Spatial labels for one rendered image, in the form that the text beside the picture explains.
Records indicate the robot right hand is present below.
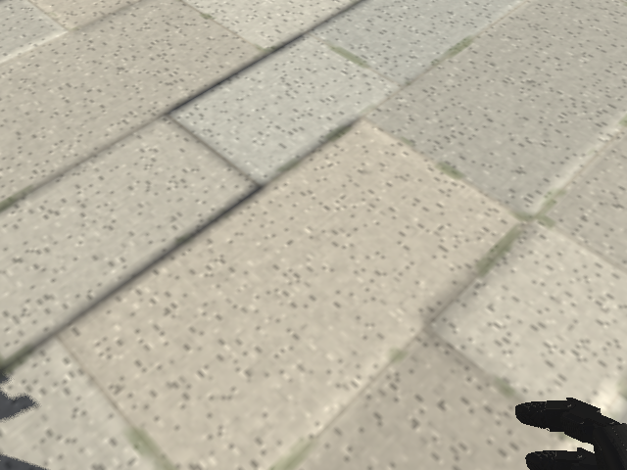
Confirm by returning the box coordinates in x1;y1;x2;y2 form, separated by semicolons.
515;398;627;470

